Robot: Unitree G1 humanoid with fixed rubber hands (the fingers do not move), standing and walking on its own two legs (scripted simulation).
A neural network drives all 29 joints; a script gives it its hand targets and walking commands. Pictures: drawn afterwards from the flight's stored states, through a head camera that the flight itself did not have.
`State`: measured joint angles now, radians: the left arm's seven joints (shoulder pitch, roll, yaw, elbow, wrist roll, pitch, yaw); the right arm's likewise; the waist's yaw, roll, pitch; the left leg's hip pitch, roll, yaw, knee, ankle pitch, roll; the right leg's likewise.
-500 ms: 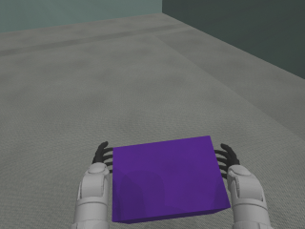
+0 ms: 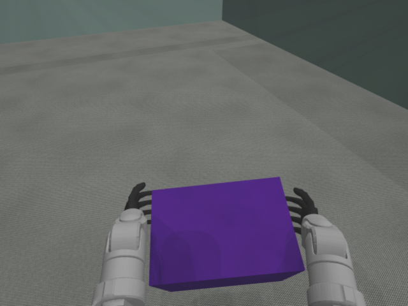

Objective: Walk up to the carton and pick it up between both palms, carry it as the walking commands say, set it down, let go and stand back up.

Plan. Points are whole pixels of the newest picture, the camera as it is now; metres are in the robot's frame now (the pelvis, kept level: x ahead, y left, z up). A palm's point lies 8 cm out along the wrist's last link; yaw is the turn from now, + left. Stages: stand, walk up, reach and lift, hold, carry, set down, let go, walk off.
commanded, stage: reach and lift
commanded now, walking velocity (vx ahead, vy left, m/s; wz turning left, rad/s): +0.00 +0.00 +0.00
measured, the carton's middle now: (221, 238) +0.29 +0.00 -0.05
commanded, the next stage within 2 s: hold in 0.08 s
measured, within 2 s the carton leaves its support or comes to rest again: neither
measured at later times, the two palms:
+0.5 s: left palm (134, 218) +0.28 +0.18 +0.04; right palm (309, 228) +0.27 -0.18 +0.03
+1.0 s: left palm (119, 169) +0.37 +0.23 +0.09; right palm (278, 168) +0.38 -0.13 +0.09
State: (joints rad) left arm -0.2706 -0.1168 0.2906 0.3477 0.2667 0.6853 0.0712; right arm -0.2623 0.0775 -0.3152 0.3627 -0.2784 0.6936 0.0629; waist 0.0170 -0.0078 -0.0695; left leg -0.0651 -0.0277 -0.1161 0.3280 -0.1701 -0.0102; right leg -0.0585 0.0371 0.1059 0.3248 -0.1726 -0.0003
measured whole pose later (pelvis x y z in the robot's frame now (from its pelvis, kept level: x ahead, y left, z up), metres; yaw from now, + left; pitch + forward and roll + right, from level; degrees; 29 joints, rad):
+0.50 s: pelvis +0.01 +0.00 +0.00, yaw +1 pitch -5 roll +0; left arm -0.16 -0.13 0.24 0.21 0.24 0.71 0.08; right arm -0.14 0.09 -0.26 0.21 -0.25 0.73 0.03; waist 0.00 0.00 -0.07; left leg -0.05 -0.03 -0.12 0.31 -0.18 0.00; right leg -0.03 0.03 0.10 0.29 -0.18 0.00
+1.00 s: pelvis +0.10 +0.03 +0.01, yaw +4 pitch +4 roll -2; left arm -0.27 -0.05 0.14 -0.10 0.09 1.15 0.16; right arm -0.20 0.09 -0.23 -0.16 -0.12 1.17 -0.11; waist 0.01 -0.03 -0.17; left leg -0.10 0.00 0.02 0.22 -0.19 0.03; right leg -0.53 -0.06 -0.09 0.68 -0.20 0.03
